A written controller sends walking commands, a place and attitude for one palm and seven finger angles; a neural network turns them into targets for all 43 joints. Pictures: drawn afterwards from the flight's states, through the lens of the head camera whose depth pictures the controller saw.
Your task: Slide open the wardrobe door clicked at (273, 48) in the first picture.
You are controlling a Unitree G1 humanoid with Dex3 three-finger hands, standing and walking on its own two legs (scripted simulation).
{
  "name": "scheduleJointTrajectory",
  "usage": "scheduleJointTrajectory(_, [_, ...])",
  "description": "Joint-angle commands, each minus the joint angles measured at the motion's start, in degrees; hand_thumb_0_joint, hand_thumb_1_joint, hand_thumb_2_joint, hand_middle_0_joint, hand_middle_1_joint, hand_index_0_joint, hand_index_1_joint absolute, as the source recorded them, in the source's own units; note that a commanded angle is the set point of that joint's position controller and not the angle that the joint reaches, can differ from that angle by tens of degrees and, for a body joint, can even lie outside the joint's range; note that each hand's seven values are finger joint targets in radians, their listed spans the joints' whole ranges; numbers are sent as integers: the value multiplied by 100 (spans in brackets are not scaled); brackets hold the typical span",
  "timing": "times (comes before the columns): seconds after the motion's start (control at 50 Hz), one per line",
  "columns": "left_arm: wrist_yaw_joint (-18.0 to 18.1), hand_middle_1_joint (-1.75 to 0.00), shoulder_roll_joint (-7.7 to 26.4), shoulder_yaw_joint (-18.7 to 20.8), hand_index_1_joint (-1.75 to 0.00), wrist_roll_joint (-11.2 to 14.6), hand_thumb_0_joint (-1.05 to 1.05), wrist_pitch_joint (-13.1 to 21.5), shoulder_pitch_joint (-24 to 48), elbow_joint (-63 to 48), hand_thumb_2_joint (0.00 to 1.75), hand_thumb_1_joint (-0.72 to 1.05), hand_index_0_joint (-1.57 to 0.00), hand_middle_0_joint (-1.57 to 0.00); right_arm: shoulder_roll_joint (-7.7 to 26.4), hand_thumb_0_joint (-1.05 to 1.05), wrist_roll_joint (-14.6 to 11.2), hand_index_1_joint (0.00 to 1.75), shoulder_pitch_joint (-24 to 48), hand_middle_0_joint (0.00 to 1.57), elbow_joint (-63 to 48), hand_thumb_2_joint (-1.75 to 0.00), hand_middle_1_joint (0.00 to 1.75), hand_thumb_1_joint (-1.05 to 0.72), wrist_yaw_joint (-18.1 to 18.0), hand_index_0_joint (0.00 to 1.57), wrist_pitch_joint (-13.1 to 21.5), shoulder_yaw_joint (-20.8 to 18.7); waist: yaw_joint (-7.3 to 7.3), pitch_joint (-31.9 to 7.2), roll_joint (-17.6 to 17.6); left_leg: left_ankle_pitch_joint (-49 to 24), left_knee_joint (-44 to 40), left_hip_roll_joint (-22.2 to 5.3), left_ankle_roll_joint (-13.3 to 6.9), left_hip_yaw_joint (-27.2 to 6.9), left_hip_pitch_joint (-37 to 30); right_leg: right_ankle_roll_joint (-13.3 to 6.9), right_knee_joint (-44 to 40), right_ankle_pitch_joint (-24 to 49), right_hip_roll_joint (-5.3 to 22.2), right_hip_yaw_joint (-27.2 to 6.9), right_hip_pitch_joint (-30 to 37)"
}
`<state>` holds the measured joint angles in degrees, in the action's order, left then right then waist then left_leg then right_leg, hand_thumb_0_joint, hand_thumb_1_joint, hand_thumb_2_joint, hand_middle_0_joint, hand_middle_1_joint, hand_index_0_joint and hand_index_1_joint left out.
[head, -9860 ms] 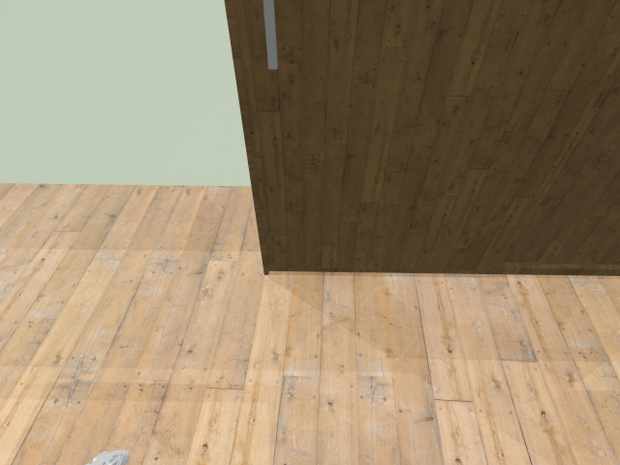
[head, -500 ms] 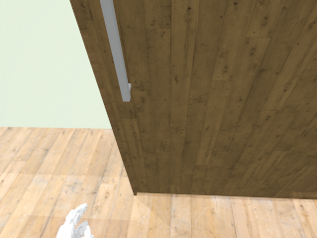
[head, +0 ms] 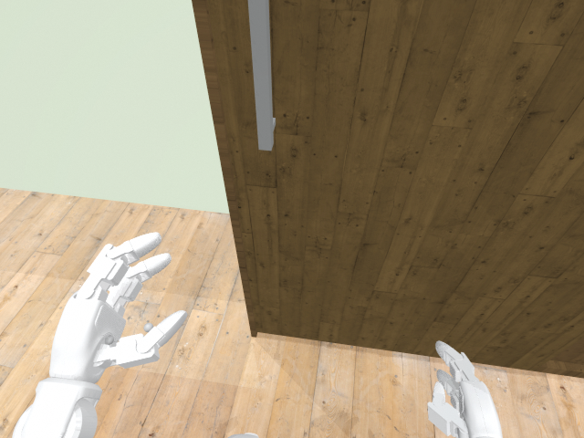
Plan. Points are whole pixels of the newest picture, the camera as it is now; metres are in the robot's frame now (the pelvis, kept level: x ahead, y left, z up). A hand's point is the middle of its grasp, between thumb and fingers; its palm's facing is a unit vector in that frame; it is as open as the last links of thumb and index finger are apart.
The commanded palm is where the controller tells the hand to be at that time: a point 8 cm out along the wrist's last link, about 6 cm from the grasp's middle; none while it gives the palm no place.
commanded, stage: raise the hand with hooked fingers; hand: left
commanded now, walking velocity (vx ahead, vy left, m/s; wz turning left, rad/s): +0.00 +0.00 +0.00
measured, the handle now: (265, 53) +0.52 +0.10 +0.28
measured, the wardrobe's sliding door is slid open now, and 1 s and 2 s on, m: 0.00 0.00 0.00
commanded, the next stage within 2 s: move the hooked fingers beside the handle in 1.46 s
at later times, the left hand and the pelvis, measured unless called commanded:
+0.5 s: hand (94, 245) +0.25 +0.24 +0.19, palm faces +0.01 -0.99 -0.11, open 12.9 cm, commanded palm +0.22 +0.29 +0.20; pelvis +0.01 +0.01 +0.03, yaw -2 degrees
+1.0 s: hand out of the picture +0.28 +0.28 +0.31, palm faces +0.08 -0.99 -0.13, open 14.0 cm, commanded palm +0.24 +0.32 +0.30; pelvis +0.00 +0.00 +0.04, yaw -1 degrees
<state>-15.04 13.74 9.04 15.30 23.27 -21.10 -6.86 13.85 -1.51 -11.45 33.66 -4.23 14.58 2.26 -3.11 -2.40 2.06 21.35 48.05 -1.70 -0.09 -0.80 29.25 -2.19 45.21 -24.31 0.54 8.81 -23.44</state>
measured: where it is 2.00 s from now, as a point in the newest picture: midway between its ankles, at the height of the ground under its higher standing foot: outside the picture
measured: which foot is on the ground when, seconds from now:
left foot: down 0.00-1.00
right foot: down 0.00-1.00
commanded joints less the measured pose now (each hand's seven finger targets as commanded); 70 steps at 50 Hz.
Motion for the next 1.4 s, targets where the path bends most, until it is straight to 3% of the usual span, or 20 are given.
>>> scheduleJointTrajectory(0.0, [-540, -80, 1200, 696, -80, 220, 0, -986, 630, -138, 57, 13, -25, -25, 779, 0, -180, 30, 380, 20, -890, -90, 30, -90, -211, 20, 307, -310, 220, -432, -463, -397, -1161, 126, -188, -62, -509, 209, -1579, 270, 75, -992, 152])
scheduleJointTrajectory(0.06, [-410, -84, 1455, 1398, -84, 541, 0, -1672, 641, -556, 54, 6, -26, -26, 648, 0, -196, 30, 636, 20, -1049, -90, 30, -90, -223, 20, 261, -216, -105, -858, -377, -854, -1410, 156, -167, -19, -834, 233, -1611, 724, 103, -832, 730])
scheduleJointTrajectory(0.12, [-39, -88, 1586, 1907, -88, 771, 0, -1696, 864, -1280, 51, -1, -27, -27, 541, 0, -122, 30, 640, 20, -1045, -90, 30, -90, -158, 20, 366, -128, -232, -1034, -242, -1393, -1629, 113, -138, -68, -1169, 186, -1504, 1487, -33, -559, 1030])
scheduleJointTrajectory(0.2, [80, -94, 1230, 1433, -94, 586, 0, -1354, 1126, -1757, 47, -10, -27, -27, 603, 0, -115, 30, 346, 20, -855, -90, 30, -90, -26, 20, 617, -137, 5, -833, 382, -1631, -1766, 85, -106, 42, -1643, 148, -1554, 1844, -130, -445, 735])
scheduleJointTrajectory(0.28, [-249, -100, 1325, 1185, -100, 449, 0, -1679, 1692, -1223, 43, -20, -28, -28, 770, 0, -187, 30, 282, 20, -647, -90, 30, -90, -119, 20, 716, -169, 147, -338, 99, -1240, -1974, 62, -154, -28, -1668, 164, -1825, 1507, -120, -473, 655])
scheduleJointTrajectory(0.34, [-439, -105, 1705, 1386, -105, 461, 0, -2174, 2296, -1051, 40, -27, -28, -28, 840, 0, -244, 30, 401, 20, -639, -90, 30, -90, -259, 20, 693, -150, 73, -161, 77, -935, -2198, 99, -177, -84, -1737, 167, -2079, 1112, -93, -532, 742])
scheduleJointTrajectory(0.42, [-377, -111, 2345, 2034, -111, 509, 0, -2408, 2873, -1614, 36, -36, -29, -29, 751, 0, -222, 30, 608, 20, -714, -90, 30, -90, -298, 20, 663, -71, -130, -730, 383, -1317, -2345, 128, -160, -125, -2253, 120, -2163, 1392, -105, -523, 1229])
scheduleJointTrajectory(0.52, [-427, -118, 2344, 2231, -118, 678, 0, -2585, 3253, -1297, 31, -48, -30, -30, 689, 0, -237, 30, 747, 20, -647, -90, 30, -90, -224, 20, 581, 12, -176, -571, 382, -1680, -2477, 137, -112, -117, -2460, 75, -2296, 1929, -145, -496, 1431])
scheduleJointTrajectory(0.62, [-744, -120, 2303, 1921, -120, 573, 0, -3458, 3833, -293, 30, -50, -30, -30, 763, 0, -360, 30, 839, 20, -591, -90, 30, -90, -215, 20, 318, 59, -88, 9, 189, -1322, -2642, 148, -128, -105, -2311, 93, -2532, 1686, -106, -564, 1223])
scheduleJointTrajectory(0.68, [-854, -120, 2616, 1907, -120, 466, 0, -3851, 4537, -301, 30, -50, -30, -30, 786, 0, -388, 30, 978, 20, -695, -90, 30, -90, -235, 20, 181, 104, -49, -141, 169, -1118, -2674, 186, -157, -138, -2342, 113, -2613, 1376, -52, -611, 1222])
scheduleJointTrajectory(0.78, [-845, -120, 3371, 2497, -120, 478, 0, -3704, 5444, -998, 30, -50, -30, -30, 699, 0, -343, 30, 1194, 20, -839, -90, 30, -90, -217, 20, 138, 155, -140, -1011, 317, -1369, -2604, 242, -180, -161, -2767, 86, -2671, 1452, -37, -698, 1633])
scheduleJointTrajectory(0.82, [-865, -120, 3648, 2760, -120, 524, 0, -3627, 5477, -939, 30, -50, -30, -30, 682, 0, -324, 30, 1261, 20, -823, -90, 30, -90, -188, 20, 132, 185, -217, -1041, 454, -1479, -2559, 247, -176, -137, -2741, 77, -2729, 1579, -17, -786, 1764])
scheduleJointTrajectory(0.94, [-1146, -120, 3484, 2372, -120, 462, 0, -4279, 5840, 795, 30, -50, -30, -30, 865, 0, -439, 30, 1218, 20, -545, -90, 30, -90, -147, 20, 1, 171, -79, -43, 101, -1171, -2642, 188, -178, -148, -2290, 135, -2869, 1285, 73, -829, 1230])
scheduleJointTrajectory(1.0, [-1294, -120, 3031, 1852, -120, 387, 0, -4578, 5592, 1232, 30, -50, -30, -30, 924, 0, -508, 30, 1187, 20, -644, -90, 30, -90, -94, 20, -27, 128, -39, -99, -43, -1110, -2609, 194, -170, -192, -2243, 133, -2708, 1226, 67, -780, 1049])
scheduleJointTrajectory(1.04, [-1435, -120, 3117, 1878, -120, 437, 0, -4661, 5542, 973, 30, -50, -30, -30, 942, 0, -534, 30, 1245, 20, -767, -90, 30, -90, -33, 20, -83, 106, -91, -481, -83, -1250, -2476, 206, -171, -166, -2261, 180, -2615, 1462, 140, -938, 1244])
scheduleJointTrajectory(1.14, [-1240, -120, 3958, 2840, -120, 575, 0, -4074, 5720, -768, 30, -50, -30, -30, 805, 0, -418, 30, 1389, 20, -1036, -90, 30, -90, 13, 20, -59, 104, -256, -1435, 125, -1752, -2315, 253, -191, -131, -2564, 150, -2485, 2026, 153, -1010, 1854])
scheduleJointTrajectory(1.22, [-925, -120, 4165, 3334, -120, 630, 0, -3798, 5520, -800, 30, -50, -30, -30, 785, 0, -354, 30, 1243, 20, -904, -90, 30, -90, -10, 20, -24, 81, -342, -1112, 377, -1927, -2453, 237, -204, -81, -2678, 87, -2553, 2150, -5, -739, 1733])
scheduleJointTrajectory(1.26, [-848, -120, 3768, 2999, -120, 560, 0, -3990, 5635, -290, 30, -50, -30, -30, 786, 0, -381, 30, 1211, 20, -781, -90, 30, -90, -46, 20, -49, 93, -235, -510, 714, -1719, -2588, 221, -175, -72, -2555, 53, -2590, 1940, -18, -656, 1408])
scheduleJointTrajectory(1.32, [-914, -120, 3287, 2336, -120, 404, 0, -4431, 5694, 311, 30, -50, -30, -30, 838, 0, -459, 30, 1177, 20, -713, -90, 30, -90, -76, 20, -95, 86, -130, -173, 688, -1480, -2670, 178, -158, -93, -2511, 77, -2660, 1639, -14, -665, 1141])
scheduleJointTrajectory(1.38, [-1087, -120, 3139, 1974, -120, 342, 0, -4671, 5844, 243, 30, -50, -30, -30, 875, 0, -496, 30, 1149, 20, -809, -90, 30, -90, -112, 20, -97, 93, -48, -582, 474, -1544, -2638, 205, -180, -161, -2673, 98, -2548, 1771, -24, -633, 1202])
